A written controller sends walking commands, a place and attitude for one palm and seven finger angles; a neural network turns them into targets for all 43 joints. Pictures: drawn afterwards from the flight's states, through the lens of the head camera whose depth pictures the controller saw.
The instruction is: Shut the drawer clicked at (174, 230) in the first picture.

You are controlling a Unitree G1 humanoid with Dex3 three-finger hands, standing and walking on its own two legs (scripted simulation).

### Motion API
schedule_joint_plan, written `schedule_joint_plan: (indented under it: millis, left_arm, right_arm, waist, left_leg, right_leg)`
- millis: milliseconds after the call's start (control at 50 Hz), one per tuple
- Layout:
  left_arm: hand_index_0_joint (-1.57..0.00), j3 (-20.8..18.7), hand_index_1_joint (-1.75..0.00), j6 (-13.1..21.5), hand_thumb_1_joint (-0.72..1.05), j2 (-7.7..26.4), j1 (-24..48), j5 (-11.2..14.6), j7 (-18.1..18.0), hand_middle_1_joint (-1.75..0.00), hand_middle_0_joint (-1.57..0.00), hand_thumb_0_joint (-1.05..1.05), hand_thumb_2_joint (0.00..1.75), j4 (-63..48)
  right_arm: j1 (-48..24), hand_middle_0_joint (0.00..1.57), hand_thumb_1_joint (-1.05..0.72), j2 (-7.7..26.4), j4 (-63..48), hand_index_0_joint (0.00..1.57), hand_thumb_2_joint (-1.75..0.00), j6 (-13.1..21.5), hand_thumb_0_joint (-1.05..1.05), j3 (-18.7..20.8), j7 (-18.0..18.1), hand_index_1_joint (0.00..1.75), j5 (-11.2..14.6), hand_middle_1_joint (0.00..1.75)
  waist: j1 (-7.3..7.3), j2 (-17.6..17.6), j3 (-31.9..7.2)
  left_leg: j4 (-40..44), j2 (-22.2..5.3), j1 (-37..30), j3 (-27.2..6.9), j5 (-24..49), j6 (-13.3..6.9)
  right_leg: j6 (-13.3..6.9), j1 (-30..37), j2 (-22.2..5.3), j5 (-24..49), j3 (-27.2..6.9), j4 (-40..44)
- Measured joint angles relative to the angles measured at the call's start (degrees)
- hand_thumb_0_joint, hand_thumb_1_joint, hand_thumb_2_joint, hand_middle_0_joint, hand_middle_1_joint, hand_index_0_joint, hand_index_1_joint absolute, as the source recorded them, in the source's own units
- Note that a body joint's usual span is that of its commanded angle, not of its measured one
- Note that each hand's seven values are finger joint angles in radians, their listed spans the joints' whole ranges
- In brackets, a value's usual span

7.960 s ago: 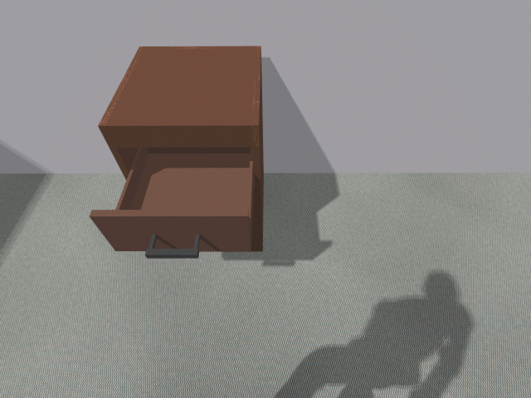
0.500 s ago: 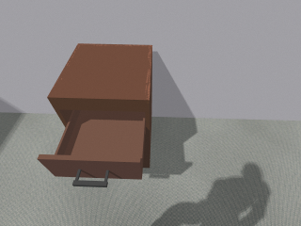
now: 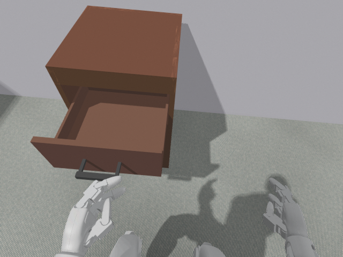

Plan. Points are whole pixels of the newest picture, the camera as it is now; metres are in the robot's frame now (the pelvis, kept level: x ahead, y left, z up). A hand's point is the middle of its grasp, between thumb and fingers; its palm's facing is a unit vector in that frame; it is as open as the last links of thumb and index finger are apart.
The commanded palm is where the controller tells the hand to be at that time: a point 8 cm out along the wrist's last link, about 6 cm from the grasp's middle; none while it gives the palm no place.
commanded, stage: raise the hand and make a fist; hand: left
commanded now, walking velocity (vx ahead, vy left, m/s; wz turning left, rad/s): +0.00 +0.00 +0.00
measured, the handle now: (99, 170) +0.37 +0.25 -0.16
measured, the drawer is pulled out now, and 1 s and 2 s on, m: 0.24 0.24 0.24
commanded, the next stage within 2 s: bring the fist close to the handle in 1.48 s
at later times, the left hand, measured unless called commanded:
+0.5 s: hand (85, 231) +0.18 +0.20 -0.02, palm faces +0.03 -1.00 -0.02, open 3.5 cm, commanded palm +0.15 +0.25 -0.03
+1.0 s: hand (85, 231) +0.18 +0.21 -0.05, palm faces -0.04 -1.00 -0.01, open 3.2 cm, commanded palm +0.16 +0.26 -0.05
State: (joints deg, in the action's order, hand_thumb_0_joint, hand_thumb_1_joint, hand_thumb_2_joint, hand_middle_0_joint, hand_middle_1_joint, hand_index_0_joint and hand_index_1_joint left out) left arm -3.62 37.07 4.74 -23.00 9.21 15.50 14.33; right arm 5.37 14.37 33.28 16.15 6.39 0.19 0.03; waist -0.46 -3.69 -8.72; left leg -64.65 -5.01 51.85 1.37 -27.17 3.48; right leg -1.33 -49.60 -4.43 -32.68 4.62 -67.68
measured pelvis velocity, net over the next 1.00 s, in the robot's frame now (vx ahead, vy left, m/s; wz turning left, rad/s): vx -0.03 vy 0.04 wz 0.00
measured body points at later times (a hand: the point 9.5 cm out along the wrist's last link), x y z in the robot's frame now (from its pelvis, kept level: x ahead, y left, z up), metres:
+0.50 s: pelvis -0.04 +0.03 -0.06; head +0.05 +0.04 +0.39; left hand +0.17 +0.25 -0.02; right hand +0.12 -0.21 -0.15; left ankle +0.04 +0.16 -0.65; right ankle +0.01 -0.10 -0.65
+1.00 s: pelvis -0.03 +0.04 -0.08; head +0.08 +0.07 +0.36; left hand +0.18 +0.26 -0.05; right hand +0.21 -0.16 -0.14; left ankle +0.04 +0.16 -0.65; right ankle +0.01 -0.10 -0.65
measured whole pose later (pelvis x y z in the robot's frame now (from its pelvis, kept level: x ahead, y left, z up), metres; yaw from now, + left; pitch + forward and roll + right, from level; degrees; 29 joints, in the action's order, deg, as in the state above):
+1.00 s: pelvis -0.03 +0.04 -0.08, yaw +0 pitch +23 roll -5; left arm -3.2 25.3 11.4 -26.0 10.1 12.2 -4.2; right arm 6.7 10.9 27.5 8.5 -0.5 1.5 -0.2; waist -0.6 1.1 -11.9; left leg -86.4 -3.4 77.3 -3.1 -32.7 -0.4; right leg 1.4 -70.2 -3.5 -36.4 5.3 -83.7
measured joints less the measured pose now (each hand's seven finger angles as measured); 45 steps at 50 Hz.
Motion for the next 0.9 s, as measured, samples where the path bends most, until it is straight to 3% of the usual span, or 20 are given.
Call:
schedule_joint_plan:
  millis: [120, 220, 260, 320, 360, 400, 440, 500, 600, 720, 900]
  left_arm:
    - [-0.57, -1.8, -0.70, -0.8, 0.90, 3.7, -5.5, 1.2, -2.4, -0.70, -0.57, 0.02, 0.90, -8.0]
    - [-0.67, -2.1, -0.81, -1.1, 0.91, 5.5, -0.9, 4.2, 0.6, -0.81, -0.66, 0.02, 0.90, -14.9]
    - [-0.71, -1.5, -0.85, -4.0, 0.91, 5.5, 2.0, 4.7, 2.6, -0.85, -0.70, 0.02, 0.90, -15.4]
    - [-0.77, -0.6, -0.92, -11.5, 0.91, 5.3, 4.6, 4.6, 3.9, -0.91, -0.76, 0.01, 0.90, -14.4]
    - [-0.81, -0.4, -0.96, -16.0, 0.91, 5.1, 4.4, 4.1, 2.7, -0.96, -0.80, 0.01, 0.90, -14.0]
    - [-0.85, -0.6, -1.00, -18.3, 0.90, 4.8, 2.7, 3.5, 0.1, -1.00, -0.84, 0.01, 0.90, -14.7]
    - [-0.89, -1.0, -1.04, -17.8, 0.90, 4.6, 0.3, 3.1, -3.1, -1.04, -0.88, 0.02, 0.90, -16.0]
    - [-0.94, -1.9, -1.11, -13.4, 0.90, 4.9, -2.8, 2.2, -6.7, -1.11, -0.94, 0.02, 0.90, -17.8]
    - [-1.04, -1.4, -1.22, -6.9, 0.91, 6.0, -3.1, 1.5, -6.8, -1.22, -1.04, 0.02, 0.90, -17.0]
    - [-1.17, 1.5, -1.35, -9.6, 0.91, 6.8, -0.5, 0.9, -4.3, -1.35, -1.16, 0.01, 0.90, -15.3]
    - [-1.33, -1.0, -1.52, -10.8, 0.90, 6.7, -1.2, 1.4, -6.1, -1.52, -1.32, 0.02, 0.90, -18.9]
  right_arm:
    - [-2.1, 0.20, -0.91, -1.3, -3.7, 0.20, -0.90, -1.8, 0.01, -1.7, 1.1, 0.30, -0.3, 0.30]
    - [-1.7, 0.20, -0.90, -3.2, -2.2, 0.21, -0.90, -1.4, 0.01, -5.5, 2.3, 0.30, -0.3, 0.30]
    - [-0.7, 0.20, -0.90, -4.1, -1.3, 0.21, -0.90, -1.9, 0.01, -6.7, 2.6, 0.30, 0.1, 0.30]
    - [1.5, 0.21, -0.90, -5.2, -0.5, 0.21, -0.90, -3.5, 0.01, -7.4, 3.0, 0.30, 1.0, 0.30]
    - [3.2, 0.21, -0.90, -5.5, -0.4, 0.21, -0.90, -4.6, 0.01, -7.1, 3.2, 0.30, 1.3, 0.30]
    - [4.9, 0.21, -0.90, -5.5, -0.3, 0.21, -0.90, -5.4, 0.01, -6.4, 3.2, 0.30, 1.3, 0.30]
    - [6.5, 0.21, -0.90, -5.2, -0.1, 0.21, -0.90, -5.7, 0.01, -5.4, 3.2, 0.30, 1.1, 0.30]
    - [7.8, 0.21, -0.90, -4.1, 0.4, 0.21, -0.90, -5.6, 0.01, -4.4, 3.1, 0.30, 0.5, 0.30]
    - [7.0, 0.21, -0.90, -1.6, 0.1, 0.21, -0.90, -4.7, 0.01, -4.2, 2.9, 0.30, 0.2, 0.30]
    - [4.3, 0.20, -0.90, -0.9, -2.7, 0.21, -0.90, -4.4, 0.01, -5.0, 3.3, 0.30, 0.4, 0.30]
    - [2.1, 0.21, -0.90, -3.2, -5.2, 0.21, -0.90, -6.6, 0.01, -6.3, 1.6, 0.30, -0.2, 0.30]
  waist:
    - [-2.63, 1.9, 0.3]
    - [-3.30, 5.0, 0.5]
    - [-2.80, 5.8, 0.5]
    - [-1.28, 6.3, 0.4]
    - [-0.26, 6.3, 0.4]
    - [0.44, 6.0, 0.2]
    - [0.77, 5.6, -0.3]
    - [0.81, 5.0, -1.1]
    - [1.45, 5.1, -1.6]
    - [1.61, 4.8, -1.6]
    - [0.31, 4.6, -2.8]
  left_leg:
    - [-11.6, -0.2, 10.6, -3.1, -3.3, -0.3]
    - [-17.1, -0.4, 17.0, -5.1, -3.8, -0.8]
    - [-18.0, -0.5, 18.5, -5.1, -3.6, -1.1]
    - [-17.9, -0.4, 19.4, -4.5, -3.1, -1.5]
    - [-17.3, -0.5, 19.3, -3.9, -2.7, -1.8]
    - [-16.6, -0.6, 18.9, -3.3, -2.5, -2.2]
    - [-16.0, -0.6, 18.6, -2.8, -2.3, -2.5]
    - [-15.9, -0.5, 18.9, -2.5, -2.3, -2.9]
    - [-17.9, 0.8, 21.4, -3.3, -2.6, -3.4]
    - [-20.2, 1.6, 24.2, -3.5, -3.2, -3.9]
    - [-21.0, 1.6, 24.7, -4.2, -4.6, -3.8]
  right_leg:
    - [-0.4, -8.5, 0.0, -3.2, 1.9, -9.9]
    - [-0.4, -13.4, 0.2, -3.3, 3.3, -13.7]
    - [-0.1, -14.8, 0.3, -2.9, 3.2, -14.3]
    - [0.4, -15.9, 0.2, -2.0, 2.6, -14.1]
    - [0.8, -16.0, 0.3, -1.4, 2.0, -13.4]
    - [1.1, -16.0, 0.3, -0.8, 1.5, -12.6]
    - [1.4, -15.8, 0.4, -0.4, 1.0, -12.0]
    - [1.6, -16.0, 0.3, -0.2, 0.8, -11.7]
    - [1.9, -17.8, 0.6, -1.0, 0.5, -13.4]
    - [2.5, -20.3, 0.8, -1.7, -0.1, -15.4]
    - [2.6, -20.1, 0.9, -2.8, 0.6, -15.4]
